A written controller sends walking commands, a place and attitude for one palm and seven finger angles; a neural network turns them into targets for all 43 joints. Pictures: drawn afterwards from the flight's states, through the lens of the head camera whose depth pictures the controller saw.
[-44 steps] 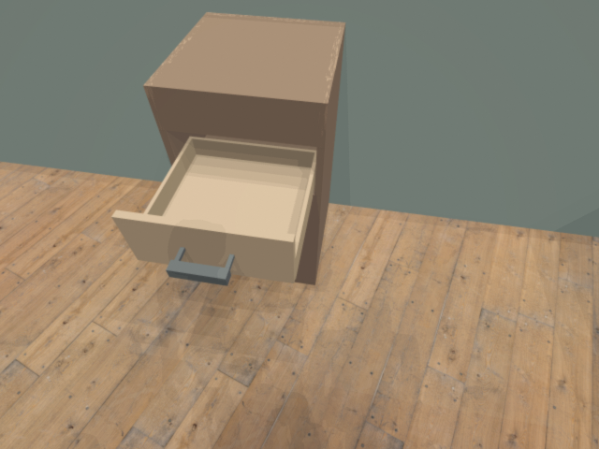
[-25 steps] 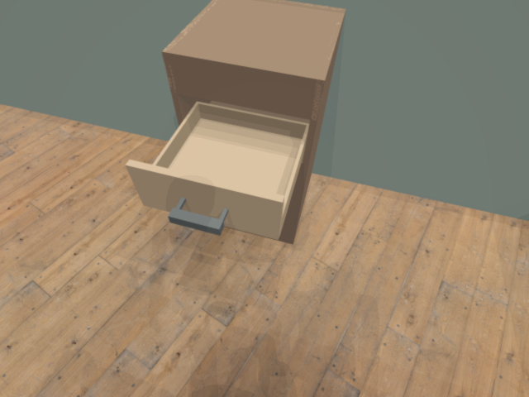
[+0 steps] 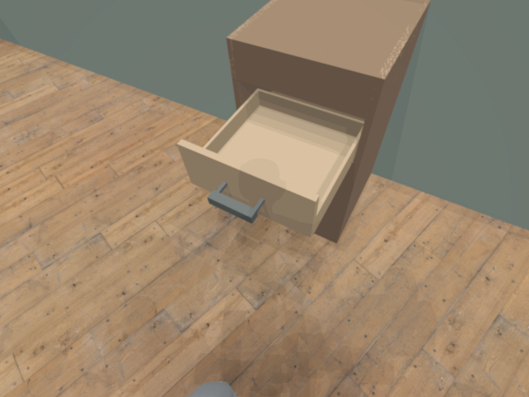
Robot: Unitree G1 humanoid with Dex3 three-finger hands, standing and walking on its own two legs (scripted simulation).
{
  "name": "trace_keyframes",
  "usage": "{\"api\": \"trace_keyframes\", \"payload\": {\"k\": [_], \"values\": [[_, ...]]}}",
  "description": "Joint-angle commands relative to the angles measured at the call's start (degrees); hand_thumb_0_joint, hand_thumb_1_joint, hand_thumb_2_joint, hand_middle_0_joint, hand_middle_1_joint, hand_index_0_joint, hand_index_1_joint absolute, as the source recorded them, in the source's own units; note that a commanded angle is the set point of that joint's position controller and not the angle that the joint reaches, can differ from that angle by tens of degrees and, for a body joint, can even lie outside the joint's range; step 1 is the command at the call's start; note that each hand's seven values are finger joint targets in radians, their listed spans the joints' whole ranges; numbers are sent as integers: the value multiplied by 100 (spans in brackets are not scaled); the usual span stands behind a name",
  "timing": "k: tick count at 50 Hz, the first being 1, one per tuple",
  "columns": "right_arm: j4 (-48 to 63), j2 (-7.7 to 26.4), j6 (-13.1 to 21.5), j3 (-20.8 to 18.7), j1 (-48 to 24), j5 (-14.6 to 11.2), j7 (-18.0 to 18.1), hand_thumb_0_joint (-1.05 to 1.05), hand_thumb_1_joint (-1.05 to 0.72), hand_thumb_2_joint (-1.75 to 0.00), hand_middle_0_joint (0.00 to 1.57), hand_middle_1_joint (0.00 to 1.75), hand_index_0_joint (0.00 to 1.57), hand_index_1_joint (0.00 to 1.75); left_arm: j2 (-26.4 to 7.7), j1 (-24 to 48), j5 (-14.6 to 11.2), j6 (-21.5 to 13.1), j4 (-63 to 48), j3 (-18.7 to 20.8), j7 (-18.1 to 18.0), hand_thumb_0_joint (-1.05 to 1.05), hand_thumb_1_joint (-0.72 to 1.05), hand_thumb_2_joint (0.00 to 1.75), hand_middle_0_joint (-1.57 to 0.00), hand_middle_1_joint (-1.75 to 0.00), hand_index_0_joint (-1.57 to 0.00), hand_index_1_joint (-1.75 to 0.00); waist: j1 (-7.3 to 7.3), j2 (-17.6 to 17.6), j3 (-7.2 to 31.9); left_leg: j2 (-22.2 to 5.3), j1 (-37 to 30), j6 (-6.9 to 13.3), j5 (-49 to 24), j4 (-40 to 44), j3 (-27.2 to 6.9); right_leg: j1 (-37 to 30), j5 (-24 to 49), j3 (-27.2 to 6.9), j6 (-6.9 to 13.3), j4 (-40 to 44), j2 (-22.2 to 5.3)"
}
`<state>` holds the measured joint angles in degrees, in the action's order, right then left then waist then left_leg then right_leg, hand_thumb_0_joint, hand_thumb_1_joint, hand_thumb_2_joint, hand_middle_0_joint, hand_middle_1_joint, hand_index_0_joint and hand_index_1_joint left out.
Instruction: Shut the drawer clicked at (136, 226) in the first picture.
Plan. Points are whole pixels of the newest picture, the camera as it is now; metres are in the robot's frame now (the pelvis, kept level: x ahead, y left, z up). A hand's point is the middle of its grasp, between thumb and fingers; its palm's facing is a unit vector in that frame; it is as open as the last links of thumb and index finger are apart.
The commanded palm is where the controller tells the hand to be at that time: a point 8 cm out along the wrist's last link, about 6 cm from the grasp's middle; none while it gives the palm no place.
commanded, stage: stand and wait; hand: left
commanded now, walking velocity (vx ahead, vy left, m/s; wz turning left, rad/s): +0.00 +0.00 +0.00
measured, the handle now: (237, 199) +0.56 +0.12 -0.19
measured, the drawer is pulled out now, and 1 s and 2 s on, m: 0.30 0.30 0.30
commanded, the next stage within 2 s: look at it before walking up in 0.62 s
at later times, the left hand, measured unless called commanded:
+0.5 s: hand out of the picture +0.01 +0.18 -0.18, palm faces +0.03 -0.98 -0.18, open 7.3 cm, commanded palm none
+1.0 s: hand out of the picture +0.02 +0.18 -0.18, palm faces +0.03 -0.98 -0.20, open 7.3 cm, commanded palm none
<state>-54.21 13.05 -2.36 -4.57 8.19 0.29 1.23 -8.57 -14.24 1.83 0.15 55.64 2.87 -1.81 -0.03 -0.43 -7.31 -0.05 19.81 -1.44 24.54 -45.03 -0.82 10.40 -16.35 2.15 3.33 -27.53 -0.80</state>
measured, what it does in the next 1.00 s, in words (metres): steps on the spot: left foot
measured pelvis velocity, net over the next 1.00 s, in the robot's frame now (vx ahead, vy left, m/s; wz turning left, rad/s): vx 0.02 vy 0.02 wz -0.01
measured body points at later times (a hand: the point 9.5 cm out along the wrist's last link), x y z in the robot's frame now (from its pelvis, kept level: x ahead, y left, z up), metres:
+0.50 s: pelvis +0.02 +0.01 +0.00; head +0.05 +0.01 +0.45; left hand +0.01 +0.23 -0.16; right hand +0.02 -0.21 -0.16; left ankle +0.00 +0.15 -0.74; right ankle -0.02 -0.08 -0.74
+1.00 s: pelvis +0.02 +0.02 +0.00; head +0.05 +0.01 +0.45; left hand +0.02 +0.24 -0.16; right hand -0.02 -0.18 -0.17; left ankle +0.00 +0.15 -0.74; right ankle -0.02 -0.08 -0.74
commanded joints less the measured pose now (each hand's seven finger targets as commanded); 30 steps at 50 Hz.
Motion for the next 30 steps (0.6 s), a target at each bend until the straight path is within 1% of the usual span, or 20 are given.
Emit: {"api": "trace_keyframes", "payload": {"k": [1,2,3,4,5,6,7,8,9,11,14,17,20,21,22,25,26,27,29,30], "values": [[3,-65,137,101,369,-24,9,0,-90,-90,20,30,20,30,-804,-413,-55,-108,5,168,-40,0,90,90,-20,-30,-20,-30,18,791,575,-23,-900,100,-975,1705,91,-173,2714,-976,407,556,-1007],[-124,-26,184,126,534,-7,21,0,-90,-90,20,30,20,30,-717,-354,-92,-101,68,135,-43,0,90,90,-20,-30,-20,-30,102,563,596,-106,-1345,161,-1623,2271,-4,47,2292,-843,214,417,-857],[-210,178,255,109,618,34,35,0,-90,-90,20,30,20,30,-536,-485,-106,-93,110,99,-40,0,90,90,-20,-30,-20,-30,63,-104,720,-580,-1790,319,-2577,2259,-415,410,1534,-654,-4,205,-507],[-253,367,265,112,591,66,71,0,-90,-90,20,30,20,30,-403,-594,-96,-83,167,45,-43,0,90,90,-20,-30,-20,-30,22,-383,798,-1011,-1751,519,-2989,2065,-685,475,710,-514,-105,315,-316],[-281,414,212,109,605,78,80,0,-90,-90,20,30,20,30,-314,-563,-46,-75,202,27,-67,0,90,90,-20,-30,-20,-30,59,-71,490,-996,-1392,493,-2628,1946,-483,458,296,-578,-86,569,-254],[-329,261,221,137,487,45,115,0,-90,-90,20,30,20,30,-397,-578,-60,-53,306,34,-53,0,90,90,-20,-30,-20,-30,17,-238,440,-801,-1367,408,-2547,1879,-363,453,619,-595,-99,705,-312],[-381,140,223,191,462,25,130,0,-90,-90,20,30,20,30,-515,-511,-86,-53,407,32,-27,0,90,90,-20,-30,-20,-30,49,-476,547,-636,-1439,333,-2579,1857,-238,244,1102,-621,-72,712,-427],[-418,80,211,222,463,3,144,0,-90,-90,20,30,20,30,-569,-469,-109,-64,472,17,-9,0,90,90,-20,-30,-20,-30,65,-339,574,-570,-1453,275,-2415,1905,-179,154,1328,-660,-53,744,-475],[-466,54,217,225,479,-1,158,0,-90,-90,20,30,20,30,-534,-480,-115,-85,543,-1,-5,0,90,90,-20,-30,-20,-30,69,-249,631,-548,-1538,254,-2428,1941,-156,90,1560,-667,-41,755,-486],[-551,39,228,228,580,-18,180,0,-90,-90,20,30,20,30,-506,-508,-107,-101,664,-32,-20,0,90,90,-20,-30,-20,-30,69,-90,586,-568,-1606,247,-2568,2017,-143,17,1809,-593,-55,758,-449],[-653,-59,229,239,680,-8,195,0,-90,-90,20,30,20,30,-421,-559,-111,-93,785,-61,-31,0,90,90,-20,-30,-20,-30,49,38,488,-564,-1521,245,-2380,2200,-129,-102,1654,-528,-87,877,-449],[-736,-84,250,271,811,-4,208,0,-90,-90,20,30,20,30,-415,-555,-109,-89,844,-63,-42,0,90,90,-20,-30,-20,-30,31,-12,447,-575,-1474,243,-2431,2326,-134,-230,1594,-478,-90,908,-436],[-818,-80,251,311,887,10,203,0,-90,-90,20,30,20,30,-410,-520,-123,-76,887,-80,-36,0,90,90,-20,-30,-20,-30,8,-17,256,-554,-1347,232,-2238,2460,-148,-207,1316,-474,-90,986,-427],[-839,-93,265,306,929,5,204,0,-90,-90,20,30,20,30,-432,-526,-112,-80,883,-67,-41,0,90,90,-20,-30,-20,-30,-17,-103,246,-547,-1383,223,-2372,2461,-145,-201,1421,-472,-79,952,-420],[-880,-104,260,326,994,16,204,0,-90,-90,20,30,20,30,-434,-506,-128,-74,894,-75,-42,0,90,90,-20,-30,-20,-30,-9,-48,254,-560,-1331,231,-2312,2487,-155,-284,1350,-442,-78,973,-433],[-947,-99,276,340,1142,24,202,0,-90,-90,20,30,20,30,-461,-443,-143,-69,900,-72,-40,0,90,90,-20,-30,-20,-30,-23,-96,266,-543,-1258,222,-2358,2545,-156,-390,1354,-451,-70,950,-424],[-972,-125,284,337,1159,19,203,0,-90,-90,20,30,20,30,-466,-468,-147,-73,882,-69,-45,0,90,90,-20,-30,-20,-30,-51,-107,264,-542,-1283,228,-2401,2531,-161,-379,1350,-433,-66,936,-406],[-1002,-146,284,346,1257,25,201,0,-90,-90,20,30,20,30,-477,-423,-152,-64,883,-65,-42,0,90,90,-20,-30,-20,-30,-32,-57,242,-543,-1203,235,-2385,2556,-168,-452,1319,-396,-70,927,-413],[-1042,-149,283,350,1314,25,195,0,-90,-90,20,30,20,30,-488,-428,-163,-57,880,-71,-38,0,90,90,-20,-30,-20,-30,-50,32,199,-534,-1175,231,-2316,2585,-163,-433,1290,-399,-66,935,-427],[-1051,-150,286,346,1373,22,194,0,-90,-90,20,30,20,30,-492,-415,-163,-63,867,-70,-41,0,90,90,-20,-30,-20,-30,-35,7,236,-528,-1179,229,-2338,2588,-168,-461,1313,-418,-61,928,-419]]}}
